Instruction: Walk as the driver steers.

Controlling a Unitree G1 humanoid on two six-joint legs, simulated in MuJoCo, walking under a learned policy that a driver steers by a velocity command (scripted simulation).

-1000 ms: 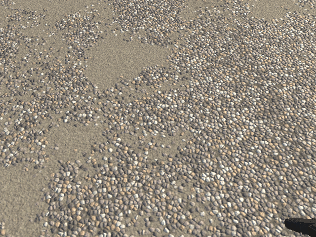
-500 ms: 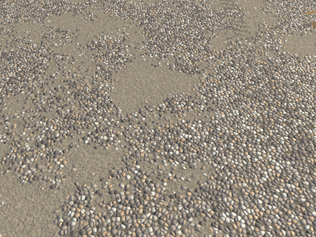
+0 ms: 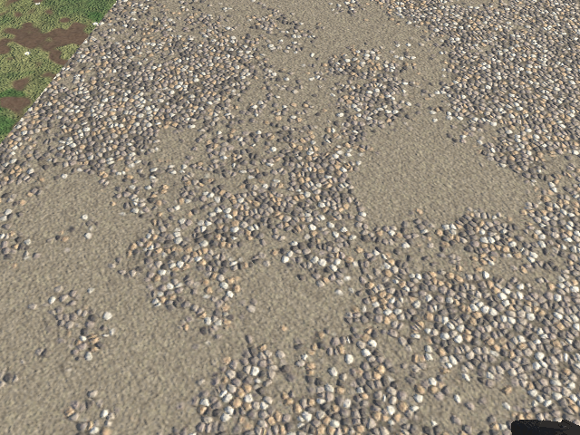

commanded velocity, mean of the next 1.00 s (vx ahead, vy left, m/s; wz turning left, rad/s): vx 0.31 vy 0.00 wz -0.43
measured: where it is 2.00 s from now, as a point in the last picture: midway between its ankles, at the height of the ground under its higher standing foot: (410, 376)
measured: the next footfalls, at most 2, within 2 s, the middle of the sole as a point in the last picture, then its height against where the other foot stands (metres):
right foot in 0.44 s outside the picture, level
left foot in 0.90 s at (294, 381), level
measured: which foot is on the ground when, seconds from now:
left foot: down 0.00-0.46, up 0.48-0.88, down 0.90-1.00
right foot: up 0.00-0.42, down 0.44-0.90, up 0.92-1.00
